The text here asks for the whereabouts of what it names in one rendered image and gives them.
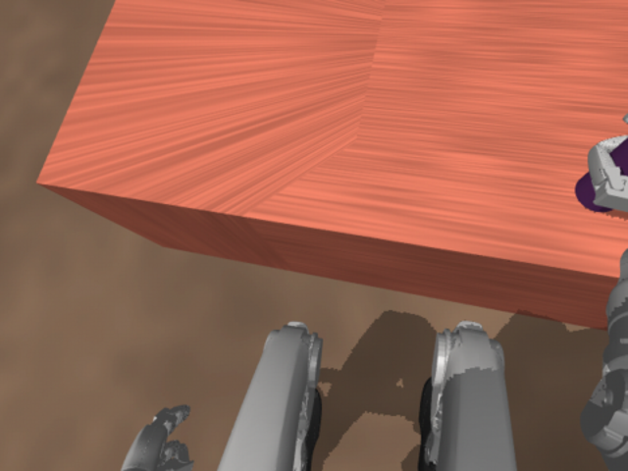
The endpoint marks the right robot foot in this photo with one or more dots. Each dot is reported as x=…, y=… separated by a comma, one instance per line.
x=425, y=427

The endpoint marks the right robot arm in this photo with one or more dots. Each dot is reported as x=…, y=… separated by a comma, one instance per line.
x=604, y=419

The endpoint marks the right robot hand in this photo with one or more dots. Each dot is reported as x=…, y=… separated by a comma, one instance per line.
x=611, y=189

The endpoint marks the left robot foot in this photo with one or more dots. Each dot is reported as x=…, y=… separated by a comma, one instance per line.
x=313, y=431

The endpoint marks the left robot hand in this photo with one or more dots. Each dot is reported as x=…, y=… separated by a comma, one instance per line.
x=150, y=452

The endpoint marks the can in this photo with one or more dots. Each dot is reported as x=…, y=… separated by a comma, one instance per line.
x=584, y=189

